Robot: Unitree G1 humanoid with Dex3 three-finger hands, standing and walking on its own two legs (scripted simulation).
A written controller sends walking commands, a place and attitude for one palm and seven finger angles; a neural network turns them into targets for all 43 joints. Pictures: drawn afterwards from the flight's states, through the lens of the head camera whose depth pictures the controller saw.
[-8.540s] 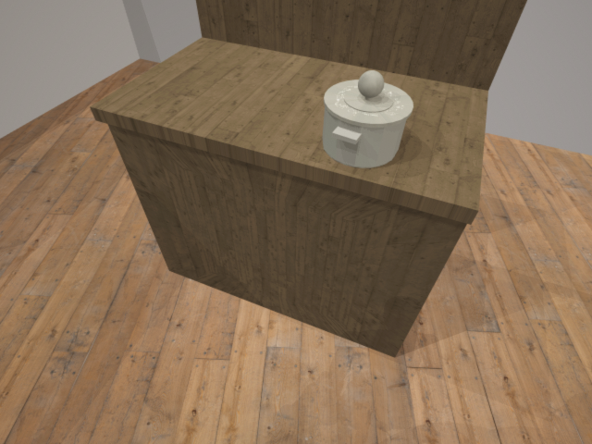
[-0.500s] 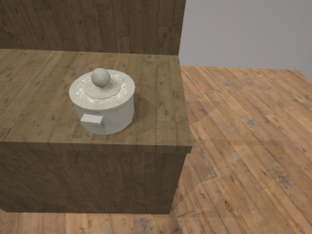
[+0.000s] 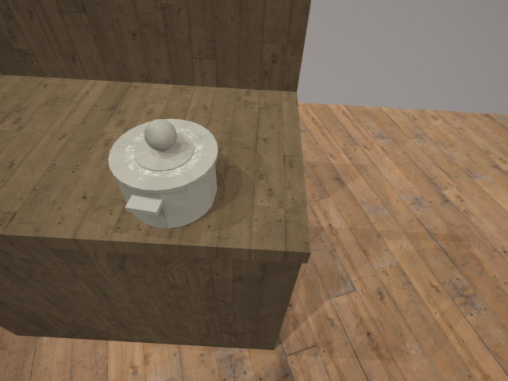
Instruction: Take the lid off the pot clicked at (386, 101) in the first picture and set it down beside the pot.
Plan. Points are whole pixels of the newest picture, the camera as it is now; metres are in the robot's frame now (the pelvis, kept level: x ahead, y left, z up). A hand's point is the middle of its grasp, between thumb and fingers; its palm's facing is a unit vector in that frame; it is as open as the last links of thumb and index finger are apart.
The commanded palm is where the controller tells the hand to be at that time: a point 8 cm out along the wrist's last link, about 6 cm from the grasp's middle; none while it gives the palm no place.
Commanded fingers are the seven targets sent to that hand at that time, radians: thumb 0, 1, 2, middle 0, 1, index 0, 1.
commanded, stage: come to a stop and stand still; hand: left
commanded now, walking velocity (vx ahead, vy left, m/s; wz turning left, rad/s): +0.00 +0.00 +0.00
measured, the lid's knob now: (160, 135) +0.45 +0.20 +0.15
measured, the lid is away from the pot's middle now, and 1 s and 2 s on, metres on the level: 0.00 0.00 0.00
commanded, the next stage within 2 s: look again from close up in 0.68 s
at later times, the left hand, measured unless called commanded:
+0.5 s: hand out of the picture +0.03 +0.16 -0.18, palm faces +0.04 -0.98 -0.19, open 7.4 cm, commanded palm none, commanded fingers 0.00 0.90 0.90 -0.20 -0.30 -0.20 -0.30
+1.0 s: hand out of the picture +0.01 +0.16 -0.18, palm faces +0.06 -0.98 -0.18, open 7.4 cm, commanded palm none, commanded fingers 0.00 0.90 0.90 -0.20 -0.30 -0.20 -0.30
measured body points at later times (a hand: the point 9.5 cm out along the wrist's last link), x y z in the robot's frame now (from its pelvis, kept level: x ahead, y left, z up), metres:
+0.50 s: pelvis +0.04 +0.00 +0.00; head +0.05 +0.00 +0.45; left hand +0.03 +0.22 -0.16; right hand +0.05 -0.23 -0.16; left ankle +0.03 +0.09 -0.74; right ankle -0.05 -0.08 -0.74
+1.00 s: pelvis +0.04 +0.00 +0.00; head +0.04 +0.00 +0.45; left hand +0.01 +0.21 -0.16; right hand +0.04 -0.22 -0.16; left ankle +0.03 +0.09 -0.74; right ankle -0.05 -0.08 -0.74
